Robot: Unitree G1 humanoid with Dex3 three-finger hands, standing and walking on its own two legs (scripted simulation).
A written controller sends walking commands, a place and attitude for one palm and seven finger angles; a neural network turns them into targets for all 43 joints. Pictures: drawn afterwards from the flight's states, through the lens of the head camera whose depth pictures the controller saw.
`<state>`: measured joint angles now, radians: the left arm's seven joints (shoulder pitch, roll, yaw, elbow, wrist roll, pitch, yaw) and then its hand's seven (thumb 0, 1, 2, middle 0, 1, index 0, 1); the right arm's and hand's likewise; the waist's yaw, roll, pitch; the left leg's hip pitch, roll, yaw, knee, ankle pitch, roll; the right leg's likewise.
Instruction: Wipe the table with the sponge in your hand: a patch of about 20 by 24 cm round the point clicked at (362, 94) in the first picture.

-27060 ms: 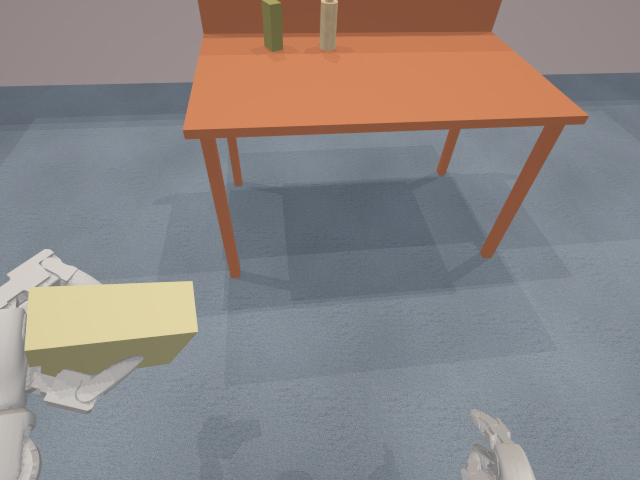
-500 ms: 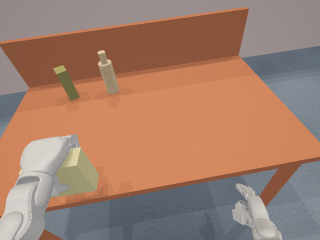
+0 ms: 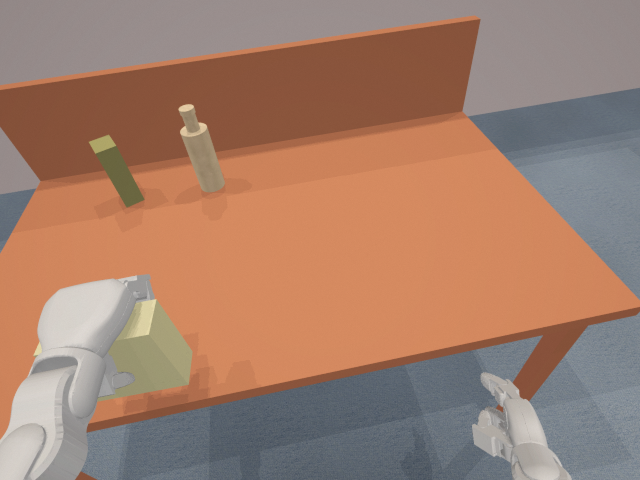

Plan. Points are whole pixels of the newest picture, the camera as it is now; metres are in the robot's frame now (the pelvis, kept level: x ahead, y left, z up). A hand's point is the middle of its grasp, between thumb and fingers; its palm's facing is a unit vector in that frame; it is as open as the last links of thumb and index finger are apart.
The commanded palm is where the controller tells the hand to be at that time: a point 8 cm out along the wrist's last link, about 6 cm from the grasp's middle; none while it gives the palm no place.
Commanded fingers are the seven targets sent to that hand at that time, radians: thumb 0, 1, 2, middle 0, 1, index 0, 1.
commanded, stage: move the sponge above the wiping area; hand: left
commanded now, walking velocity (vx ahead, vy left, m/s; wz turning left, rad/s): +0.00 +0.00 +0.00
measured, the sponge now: (130, 361) +0.22 +0.29 +0.04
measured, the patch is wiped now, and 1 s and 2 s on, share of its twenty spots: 0.00 0.00 0.00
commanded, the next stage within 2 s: lower the sponge onto the table in 1.94 s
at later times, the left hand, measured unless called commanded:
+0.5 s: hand (138, 323) +0.25 +0.29 +0.07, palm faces -0.03 -0.08 -1.00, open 9.5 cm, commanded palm +0.23 +0.28 +0.13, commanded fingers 0.00 0.10 1.30 -1.20 -1.60 -1.20 -1.60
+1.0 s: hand (162, 315) +0.28 +0.27 +0.05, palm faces -0.05 -0.08 -1.00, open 9.5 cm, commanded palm +0.26 +0.27 +0.12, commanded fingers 0.00 0.10 1.30 -1.20 -1.60 -1.20 -1.60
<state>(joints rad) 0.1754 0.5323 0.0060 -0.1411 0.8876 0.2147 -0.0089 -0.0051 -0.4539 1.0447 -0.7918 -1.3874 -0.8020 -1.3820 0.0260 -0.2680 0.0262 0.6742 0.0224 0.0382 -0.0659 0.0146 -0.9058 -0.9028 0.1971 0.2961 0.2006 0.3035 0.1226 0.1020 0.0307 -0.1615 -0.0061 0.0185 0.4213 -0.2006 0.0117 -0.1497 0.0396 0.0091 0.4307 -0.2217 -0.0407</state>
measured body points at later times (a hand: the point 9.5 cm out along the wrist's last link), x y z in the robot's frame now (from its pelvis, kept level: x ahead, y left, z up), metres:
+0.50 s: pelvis +0.00 +0.01 +0.00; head +0.01 -0.02 +0.45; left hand +0.25 +0.29 +0.12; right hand +0.24 -0.19 -0.09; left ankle +0.02 +0.11 -0.74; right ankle +0.01 -0.10 -0.74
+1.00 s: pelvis +0.01 +0.01 +0.00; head +0.01 -0.03 +0.45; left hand +0.28 +0.27 +0.10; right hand +0.24 -0.20 -0.10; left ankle +0.02 +0.11 -0.74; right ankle +0.01 -0.10 -0.74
